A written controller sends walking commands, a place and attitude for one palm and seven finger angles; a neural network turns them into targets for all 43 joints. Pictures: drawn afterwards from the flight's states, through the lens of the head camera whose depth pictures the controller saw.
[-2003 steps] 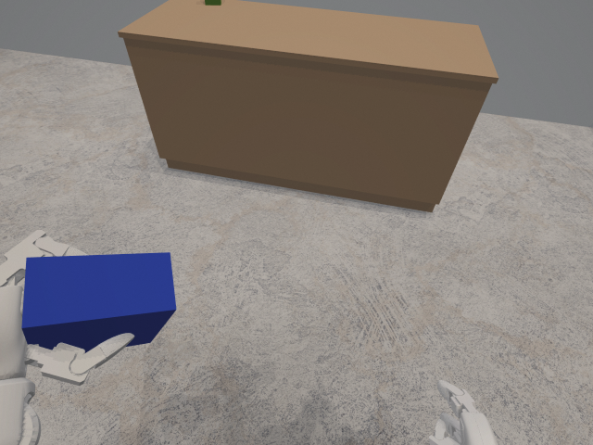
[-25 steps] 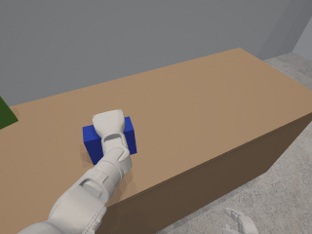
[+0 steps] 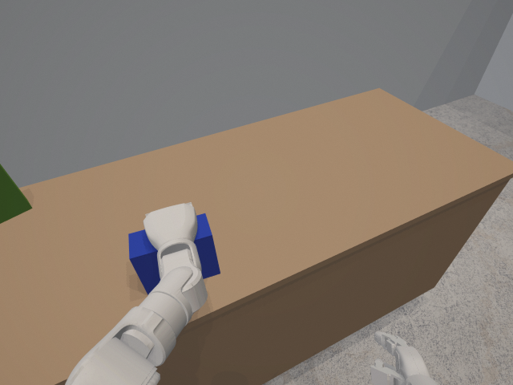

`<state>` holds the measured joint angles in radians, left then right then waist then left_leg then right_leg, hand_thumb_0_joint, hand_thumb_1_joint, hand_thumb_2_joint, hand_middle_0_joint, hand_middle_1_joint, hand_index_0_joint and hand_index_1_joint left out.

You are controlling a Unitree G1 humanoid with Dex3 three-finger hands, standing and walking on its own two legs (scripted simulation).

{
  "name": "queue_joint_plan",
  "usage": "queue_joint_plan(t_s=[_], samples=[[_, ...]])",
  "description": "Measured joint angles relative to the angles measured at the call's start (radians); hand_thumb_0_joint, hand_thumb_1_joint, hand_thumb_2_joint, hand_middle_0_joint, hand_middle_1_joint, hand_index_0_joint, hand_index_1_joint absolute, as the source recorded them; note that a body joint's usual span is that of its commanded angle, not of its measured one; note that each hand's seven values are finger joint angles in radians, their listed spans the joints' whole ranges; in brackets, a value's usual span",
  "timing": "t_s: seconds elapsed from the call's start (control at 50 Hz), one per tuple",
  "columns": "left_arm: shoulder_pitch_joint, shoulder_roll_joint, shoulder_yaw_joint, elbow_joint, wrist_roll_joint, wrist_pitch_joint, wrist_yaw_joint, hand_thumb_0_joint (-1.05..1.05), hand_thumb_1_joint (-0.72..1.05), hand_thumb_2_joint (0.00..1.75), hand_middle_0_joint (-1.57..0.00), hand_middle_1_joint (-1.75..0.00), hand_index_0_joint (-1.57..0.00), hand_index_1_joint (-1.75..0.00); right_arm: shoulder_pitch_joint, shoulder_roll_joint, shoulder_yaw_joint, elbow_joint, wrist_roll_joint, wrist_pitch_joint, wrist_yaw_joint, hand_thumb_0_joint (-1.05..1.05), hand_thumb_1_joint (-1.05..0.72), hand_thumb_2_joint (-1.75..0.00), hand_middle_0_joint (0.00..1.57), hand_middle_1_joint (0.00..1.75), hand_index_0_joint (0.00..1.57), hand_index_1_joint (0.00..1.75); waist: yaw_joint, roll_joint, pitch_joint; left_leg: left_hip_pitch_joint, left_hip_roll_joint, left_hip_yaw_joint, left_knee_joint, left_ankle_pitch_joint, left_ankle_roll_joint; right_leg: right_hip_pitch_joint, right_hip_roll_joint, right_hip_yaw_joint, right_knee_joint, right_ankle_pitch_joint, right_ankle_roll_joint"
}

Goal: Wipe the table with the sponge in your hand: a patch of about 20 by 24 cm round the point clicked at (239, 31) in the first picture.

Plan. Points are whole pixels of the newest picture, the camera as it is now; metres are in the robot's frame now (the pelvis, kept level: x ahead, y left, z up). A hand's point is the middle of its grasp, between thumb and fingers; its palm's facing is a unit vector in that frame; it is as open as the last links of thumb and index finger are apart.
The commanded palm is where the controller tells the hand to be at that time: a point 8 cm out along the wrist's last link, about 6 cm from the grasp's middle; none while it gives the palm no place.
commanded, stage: wipe back along the third lane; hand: left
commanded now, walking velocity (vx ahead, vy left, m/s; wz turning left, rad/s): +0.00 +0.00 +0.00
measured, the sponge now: (179, 260) +0.35 +0.19 -0.02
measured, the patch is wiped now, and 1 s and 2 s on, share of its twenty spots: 1.00 1.00 1.00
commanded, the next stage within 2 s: slide back across to the middle lane in 0.30 s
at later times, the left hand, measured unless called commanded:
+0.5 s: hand (186, 258) +0.32 +0.16 +0.03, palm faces -0.02 -0.06 -1.00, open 10.0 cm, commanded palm +0.28 +0.15 +0.07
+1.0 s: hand (159, 273) +0.29 +0.19 +0.03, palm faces -0.01 -0.11 -0.99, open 10.0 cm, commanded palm +0.24 +0.20 +0.08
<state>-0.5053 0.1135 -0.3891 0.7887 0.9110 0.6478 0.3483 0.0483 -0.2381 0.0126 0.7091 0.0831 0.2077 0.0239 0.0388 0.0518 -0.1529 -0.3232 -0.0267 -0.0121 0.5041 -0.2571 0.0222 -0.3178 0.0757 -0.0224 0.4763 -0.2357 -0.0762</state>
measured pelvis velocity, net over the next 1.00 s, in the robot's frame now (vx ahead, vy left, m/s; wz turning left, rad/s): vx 0.00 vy -0.02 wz -0.03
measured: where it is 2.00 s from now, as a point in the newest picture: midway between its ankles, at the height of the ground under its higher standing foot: outside the picture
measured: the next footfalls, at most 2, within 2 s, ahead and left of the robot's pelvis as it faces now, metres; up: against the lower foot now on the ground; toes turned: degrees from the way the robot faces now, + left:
none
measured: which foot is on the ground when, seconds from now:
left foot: down 0.00-1.00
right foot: down 0.00-1.00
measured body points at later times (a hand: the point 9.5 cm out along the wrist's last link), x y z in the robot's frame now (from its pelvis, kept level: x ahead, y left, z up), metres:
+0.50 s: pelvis +0.00 -0.02 +0.00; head -0.03 -0.05 +0.45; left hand +0.32 +0.16 +0.08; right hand +0.24 -0.23 -0.08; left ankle +0.00 +0.11 -0.74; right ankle +0.00 -0.07 -0.74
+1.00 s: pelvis +0.00 -0.02 +0.00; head -0.04 -0.06 +0.45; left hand +0.28 +0.20 +0.09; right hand +0.24 -0.24 -0.07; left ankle +0.00 +0.11 -0.74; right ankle +0.00 -0.07 -0.74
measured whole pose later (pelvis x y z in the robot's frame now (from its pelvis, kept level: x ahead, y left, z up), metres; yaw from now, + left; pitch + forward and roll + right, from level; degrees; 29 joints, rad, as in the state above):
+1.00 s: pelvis +0.00 -0.02 +0.00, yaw -2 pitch +0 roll +1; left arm -0.13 0.24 -0.30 0.31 0.95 0.61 0.20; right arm -0.01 -0.25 0.02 0.67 0.08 0.15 0.01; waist 0.07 0.07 -0.11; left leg -0.21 0.00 0.01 0.46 -0.25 0.00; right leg -0.22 0.10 0.00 0.46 -0.24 -0.11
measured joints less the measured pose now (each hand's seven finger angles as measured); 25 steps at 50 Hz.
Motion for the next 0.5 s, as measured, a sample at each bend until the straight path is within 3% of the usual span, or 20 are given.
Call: queue_joint_plan(t_s=[0.34,0.5], samples=[[0.124,0.003,-0.047,-0.15,0.01,0.01,-0.013,0.01,-0.47,1.05,-0.7,-1.39,-0.71,-1.38,-0.018,-0.005,-0.001,-0.005,0.006,-0.007,0.017,0.01,-0.9,-0.9,0.2,0.3,0.2,0.3,0.025,0.017,0.001,0.038,0.011,-0.003,-0.009,-0.003,-0.017,0.03,0.011,-0.002,0.006,-0.01,-0.019],[0.18,0.02,-0.032,-0.231,0.013,0.011,-0.041,0.01,-0.47,1.05,-0.69,-1.39,-0.71,-1.38,-0.057,-0.002,0.006,-0.021,0.006,-0.008,0.015,0.01,-0.9,-0.9,0.2,0.3,0.2,0.3,0.03,0.016,0.006,0.06,0.017,0.003,-0.017,-0.004,-0.023,0.047,0.018,0.004,0.003,-0.011,-0.025]])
